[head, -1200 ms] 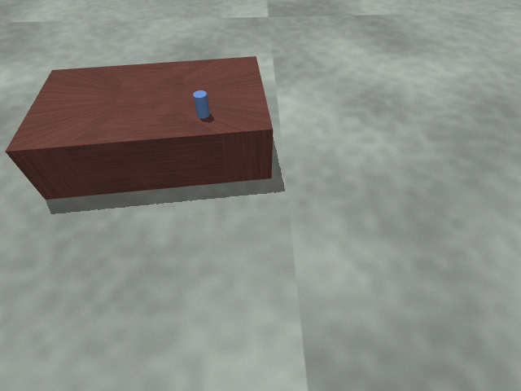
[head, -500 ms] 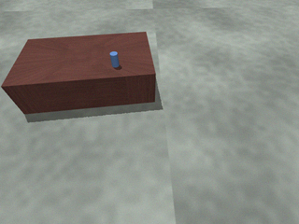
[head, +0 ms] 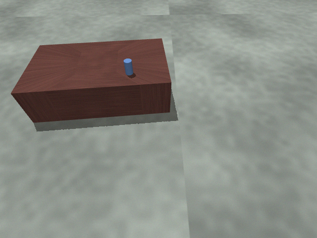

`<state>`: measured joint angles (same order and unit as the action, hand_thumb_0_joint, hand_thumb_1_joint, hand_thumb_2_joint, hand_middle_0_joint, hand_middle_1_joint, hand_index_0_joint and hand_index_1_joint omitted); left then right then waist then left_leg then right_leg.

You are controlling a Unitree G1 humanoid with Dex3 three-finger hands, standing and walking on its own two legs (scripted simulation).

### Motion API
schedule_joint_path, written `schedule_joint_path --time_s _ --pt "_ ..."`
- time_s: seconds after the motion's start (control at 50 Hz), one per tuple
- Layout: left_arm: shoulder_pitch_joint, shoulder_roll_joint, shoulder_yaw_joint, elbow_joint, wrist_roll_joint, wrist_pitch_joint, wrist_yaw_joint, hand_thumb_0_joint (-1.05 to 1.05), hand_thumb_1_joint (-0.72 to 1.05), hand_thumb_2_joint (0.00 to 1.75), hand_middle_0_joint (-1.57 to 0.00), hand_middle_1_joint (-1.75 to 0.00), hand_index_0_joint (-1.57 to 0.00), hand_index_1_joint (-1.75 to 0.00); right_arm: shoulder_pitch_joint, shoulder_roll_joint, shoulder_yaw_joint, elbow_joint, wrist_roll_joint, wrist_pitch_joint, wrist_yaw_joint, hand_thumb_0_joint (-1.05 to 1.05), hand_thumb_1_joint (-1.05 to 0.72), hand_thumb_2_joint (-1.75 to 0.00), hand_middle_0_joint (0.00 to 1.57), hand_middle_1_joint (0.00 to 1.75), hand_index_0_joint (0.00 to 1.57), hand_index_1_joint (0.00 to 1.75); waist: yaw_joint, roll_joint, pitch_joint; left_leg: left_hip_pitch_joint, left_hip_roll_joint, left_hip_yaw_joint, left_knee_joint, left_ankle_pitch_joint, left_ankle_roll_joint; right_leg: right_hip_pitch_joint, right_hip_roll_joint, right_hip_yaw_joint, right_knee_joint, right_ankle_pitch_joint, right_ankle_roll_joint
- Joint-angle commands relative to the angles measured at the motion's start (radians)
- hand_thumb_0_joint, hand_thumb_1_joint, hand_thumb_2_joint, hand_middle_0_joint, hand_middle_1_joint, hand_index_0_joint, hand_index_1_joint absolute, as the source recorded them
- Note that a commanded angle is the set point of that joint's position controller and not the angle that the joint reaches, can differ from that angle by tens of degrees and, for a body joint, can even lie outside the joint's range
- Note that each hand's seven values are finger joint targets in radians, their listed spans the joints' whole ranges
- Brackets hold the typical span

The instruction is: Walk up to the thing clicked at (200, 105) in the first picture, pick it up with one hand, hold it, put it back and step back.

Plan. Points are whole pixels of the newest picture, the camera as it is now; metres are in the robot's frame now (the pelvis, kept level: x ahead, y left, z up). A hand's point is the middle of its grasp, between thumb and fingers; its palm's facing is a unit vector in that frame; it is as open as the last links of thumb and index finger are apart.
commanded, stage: walk up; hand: right
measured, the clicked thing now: (128, 67) +1.33 +0.27 -0.39
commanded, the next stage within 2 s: none
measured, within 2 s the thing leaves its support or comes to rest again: neither
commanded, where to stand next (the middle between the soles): +0.83 +0.43 m, yaw +7 degrees
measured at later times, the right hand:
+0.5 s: hand (204, 218) +0.20 -0.11 -0.14, palm faces -0.09 +0.94 -0.34, open 7.4 cm
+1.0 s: hand (178, 136) +0.50 -0.05 -0.15, palm faces -0.23 +0.92 -0.31, open 7.4 cm
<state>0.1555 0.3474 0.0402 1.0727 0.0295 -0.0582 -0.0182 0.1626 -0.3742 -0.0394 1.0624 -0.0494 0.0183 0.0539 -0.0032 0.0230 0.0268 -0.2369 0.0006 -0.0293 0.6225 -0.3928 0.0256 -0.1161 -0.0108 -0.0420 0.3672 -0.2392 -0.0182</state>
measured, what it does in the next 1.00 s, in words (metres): walks ahead: left foot, then right foot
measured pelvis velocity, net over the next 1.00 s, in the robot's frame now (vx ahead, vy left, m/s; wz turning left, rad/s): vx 0.36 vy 0.20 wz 0.18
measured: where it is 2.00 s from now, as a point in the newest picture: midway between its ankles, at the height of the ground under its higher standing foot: (108, 161)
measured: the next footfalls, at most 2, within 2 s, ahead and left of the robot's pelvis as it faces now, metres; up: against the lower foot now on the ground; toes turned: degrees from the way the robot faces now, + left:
left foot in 0.28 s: +0.19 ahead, +0.26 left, +0.00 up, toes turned +10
right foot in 0.74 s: +0.42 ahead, +0.08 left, +0.00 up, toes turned +3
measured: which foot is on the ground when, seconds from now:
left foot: up 0.00-0.26, down 0.28-0.76, up 0.78-1.00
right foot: down 0.00-0.30, up 0.32-0.72, down 0.74-1.00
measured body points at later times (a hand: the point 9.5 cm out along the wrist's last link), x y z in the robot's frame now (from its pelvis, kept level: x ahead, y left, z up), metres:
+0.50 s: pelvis +0.15 +0.15 -0.01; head +0.16 +0.17 +0.44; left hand +0.20 +0.49 -0.13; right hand +0.21 -0.16 -0.12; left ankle +0.15 +0.25 -0.74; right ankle +0.17 +0.00 -0.68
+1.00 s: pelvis +0.36 +0.20 -0.01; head +0.38 +0.17 +0.44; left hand +0.35 +0.53 -0.09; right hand +0.52 -0.10 -0.13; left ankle +0.39 +0.37 -0.69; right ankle +0.38 +0.08 -0.74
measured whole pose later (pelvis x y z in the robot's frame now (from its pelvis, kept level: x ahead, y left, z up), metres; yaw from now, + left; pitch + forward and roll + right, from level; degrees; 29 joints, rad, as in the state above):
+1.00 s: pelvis +0.36 +0.20 -0.01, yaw +10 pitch -3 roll -1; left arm 0.32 0.38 0.05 0.88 0.01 -0.11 -0.02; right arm 0.26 -0.45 -0.08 0.83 -0.02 -0.01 0.08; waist 0.03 0.09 0.07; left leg -0.51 0.04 -0.10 0.98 -0.30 0.00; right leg -0.16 -0.05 -0.12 0.49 -0.27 -0.01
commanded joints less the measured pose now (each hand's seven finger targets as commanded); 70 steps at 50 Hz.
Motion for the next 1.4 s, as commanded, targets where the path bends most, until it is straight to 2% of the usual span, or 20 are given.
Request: schedule_joint_path --time_s 0.0,0.2,0.26,0.3,0.32,0.4,0.54,0.66,0.7,0.72,0.74,0.78,0.88,1.08,1.14,1.18,1.2,1.22,1.3,1.38 --pt "0.021 0.361 0.11 -0.103 0.007 -0.037 0.034 0.0 0.9 0.9 -0.2 -0.3 -0.2 -0.3 -0.087 -0.238 -0.085 -0.152 -0.015 -0.019 0.03 0.0 -0.9 -0.9 0.2 0.3 0.2 0.3 0.05 -0.062 0.074 -0.448 0.113 -0.11 0.331 -0.016 -0.008 0.092 -0.42 0.445 -0.256 -0.478 -0.224" --pt "-0.03 0.386 0.108 -0.169 0.005 -0.046 0.008 0.0 0.9 0.9 -0.2 -0.3 -0.2 -0.3 0.008 -0.226 -0.123 -0.184 0.01 -0.028 0.076 0.0 -0.9 -0.9 0.2 0.3 0.2 0.3 -0.016 -0.19 0.072 -0.047 0.113 0.085 0.025 0.184 -0.038 -0.17 -0.243 0.001 -0.092 -0.219 -0.134" --pt "-0.002 0.323 0.082 -0.176 0.014 -0.03 0.008 0.0 0.9 0.9 -0.2 -0.3 -0.2 -0.3 0.259 -0.287 -0.157 -0.098 0.012 -0.036 0.051 0.0 -0.9 -0.9 0.2 0.3 0.2 0.3 -0.144 0.068 -0.066 0.284 0.019 0.141 -0.009 0.114 -0.006 -0.285 -0.182 -0.085 0.382 -0.038 -0.095" --pt "0.078 0.209 0.042 -0.206 -0.027 -0.024 0.004 0.0 0.9 0.9 -0.2 -0.3 -0.2 -0.3 0.322 -0.445 -0.176 -0.128 0.013 -0.058 0.026 0.0 -0.9 -0.9 0.2 0.3 0.2 0.3 -0.153 0.456 -0.062 0.325 0.31 -0.606 -0.448 -0.345 0.137 -0.607 0.062 -0.014 0.873 -0.362 -0.029" --pt "0.047 0.305 0.057 -0.202 -0.019 -0.022 0.015 0.0 0.9 0.9 -0.2 -0.3 -0.2 -0.3 0.236 -0.474 -0.178 -0.161 0.042 -0.057 0.027 0.0 -0.9 -0.9 0.2 0.3 0.2 0.3 -0.118 0.308 -0.041 0.243 0.408 -0.772 -0.508 -0.432 0.241 -0.576 -0.004 0.085 0.913 -0.348 -0.052" --pt "0.117 0.328 0.06 -0.141 -0.052 -0.019 -0.001 0.0 0.9 0.9 -0.2 -0.3 -0.2 -0.3 0.095 -0.308 -0.121 -0.212 0.035 -0.075 0.001 0.0 -0.9 -0.9 0.2 0.3 0.2 0.3 -0.003 0.118 0.046 0.042 0.223 -0.244 -0.388 -0.073 0.129 -0.451 -0.114 0.11 0.746 -0.092 -0.042" --pt "0.025 0.29 0.067 -0.211 -0.016 -0.013 -0.027 0.0 0.9 0.9 -0.2 -0.3 -0.2 -0.3 0.161 -0.297 -0.113 -0.254 0.03 -0.098 0.003 0.0 -0.9 -0.9 0.2 0.3 0.2 0.3 -0.034 0.095 0.101 0.041 0.255 -0.185 -0.444 0.009 0.229 -0.431 -0.114 0.034 0.428 -0.032 0.013" --pt "0.031 0.24 0.073 -0.226 -0.017 -0.042 -0.022 0.0 0.9 0.9 -0.2 -0.3 -0.2 -0.3 0.169 -0.263 -0.104 -0.294 0.033 -0.087 0.002 0.0 -0.9 -0.9 0.2 0.3 0.2 0.3 -0.025 0.05 0.011 0.077 0.194 -0.049 -0.22 0.468 0.153 -0.196 -0.02 -0.056 0.206 0.093 -0.018" --pt "0.208 0.271 0.093 -0.187 -0.017 -0.048 -0.003 0.0 0.9 0.9 -0.2 -0.3 -0.2 -0.3 0.15 -0.235 -0.092 -0.317 0.043 -0.082 -0.002 0.0 -0.9 -0.9 0.2 0.3 0.2 0.3 0.073 -0.054 -0.099 0.011 0.133 0.008 0.048 0.544 0.111 0.082 0.01 -0.064 0.131 0.107 -0.04" --pt "0.307 0.325 0.116 -0.171 -0.009 -0.055 0.01 0.0 0.9 0.9 -0.2 -0.3 -0.2 -0.3 0.178 -0.196 -0.077 -0.326 0.042 -0.083 -0.001 0.0 -0.9 -0.9 0.2 0.3 0.2 0.3 0.12 -0.169 -0.154 -0.118 0.059 0.055 0.28 0.409 0.077 0.229 -0.094 0.071 0.077 -0.006 -0.072" --pt "0.322 0.397 0.132 -0.19 -0.011 -0.06 0.017 0.0 0.9 0.9 -0.2 -0.3 -0.2 -0.3 0.254 -0.137 -0.056 -0.336 0.043 -0.08 0.001 0.0 -0.9 -0.9 0.2 0.3 0.2 0.3 0.086 -0.324 -0.174 -0.342 -0.067 0.046 0.467 -0.105 0.027 0.344 -0.385 0.552 -0.024 -0.095 -0.158" --pt "0.224 0.407 0.12 -0.229 -0.031 -0.053 0.022 0.0 0.9 0.9 -0.2 -0.3 -0.2 -0.3 0.201 -0.285 -0.089 -0.304 0.029 -0.062 -0.014 0.0 -0.9 -0.9 0.2 0.3 0.2 0.3 0.073 -0.132 -0.084 -0.418 0.006 -0.078 0.604 -0.135 0.015 0.198 -0.482 0.718 -0.1 -0.291 -0.299" --pt "0.14 0.322 0.089 -0.25 -0.033 -0.071 0.018 0.0 0.9 0.9 -0.2 -0.3 -0.2 -0.3 0.211 -0.226 -0.08 -0.263 0.041 -0.057 0.008 0.0 -0.9 -0.9 0.2 0.3 0.2 0.3 0.008 -0.144 0.078 -0.297 0.042 -0.102 0.468 0.071 -0.012 -0.093 -0.27 0.205 -0.112 0.073 -0.182" --pt "0.182 0.374 0.098 -0.28 -0.019 -0.073 0.011 0.0 0.9 0.9 -0.2 -0.3 -0.2 -0.3 -0.011 -0.202 -0.093 -0.328 0.025 -0.061 0.052 0.0 -0.9 -0.9 0.2 0.3 0.2 0.3 0.045 -0.161 0.038 -0.147 0.094 0.065 0.011 0.249 -0.017 -0.085 -0.26 0.013 -0.025 0.155 -0.154" --pt "0.143 0.374 0.09 -0.289 -0.02 -0.06 0.014 0.0 0.9 0.9 -0.2 -0.3 -0.2 -0.3 0.129 -0.231 -0.114 -0.279 0.018 -0.065 0.046 0.0 -0.9 -0.9 0.2 0.3 0.2 0.3 -0.053 -0.085 -0.021 0.104 0.059 0.102 -0.028 0.209 0.008 -0.197 -0.254 -0.008 0.148 0.137 -0.128" --pt "0.235 0.241 0.044 -0.295 -0.02 -0.049 0.014 0.0 0.9 0.9 -0.2 -0.3 -0.2 -0.3 0.343 -0.361 -0.159 -0.226 0.005 -0.077 0.018 0.0 -0.9 -0.9 0.2 0.3 0.2 0.3 -0.148 0.305 -0.117 0.361 0.169 -0.178 -0.192 -0.134 0.091 -0.434 -0.083 -0.071 0.717 -0.051 -0.061" --pt "0.274 0.222 0.04 -0.298 -0.035 -0.04 0.016 0.0 0.9 0.9 -0.2 -0.3 -0.2 -0.3 0.283 -0.407 -0.159 -0.268 0.021 -0.083 0.008 0.0 -0.9 -0.9 0.2 0.3 0.2 0.3 -0.097 0.37 -0.104 0.355 0.367 -0.598 -0.37 -0.244 0.133 -0.598 0.047 -0.009 0.839 -0.306 -0.033" --pt "0.243 0.324 0.061 -0.271 -0.029 -0.033 0.031 0.0 0.9 0.9 -0.2 -0.3 -0.2 -0.3 0.227 -0.416 -0.163 -0.28 0.053 -0.078 0.007 0.0 -0.9 -0.9 0.2 0.3 0.2 0.3 -0.092 0.253 -0.098 0.295 0.418 -0.656 -0.391 -0.278 0.217 -0.575 -0.023 0.071 0.899 -0.309 -0.052" --pt "0.271 0.305 0.06 -0.215 -0.05 -0.023 0.01 0.0 0.9 0.9 -0.2 -0.3 -0.2 -0.3 0.106 -0.272 -0.107 -0.304 0.05 -0.09 -0.01 0.0 -0.9 -0.9 0.2 0.3 0.2 0.3 0.002 0.116 0.037 0.018 0.228 -0.166 -0.356 0.139 0.069 -0.431 -0.093 0.143 0.743 -0.081 -0.034" --pt "0.281 0.263 0.058 -0.212 -0.041 -0.01 0.002 0.0 0.9 0.9 -0.2 -0.3 -0.2 -0.3 0.141 -0.263 -0.106 -0.314 0.046 -0.108 -0.012 0.0 -0.9 -0.9 0.2 0.3 0.2 0.3 0.001 0.147 0.005 0.091 0.224 -0.085 -0.351 0.276 0.14 -0.423 -0.079 0.093 0.644 -0.021 0.007"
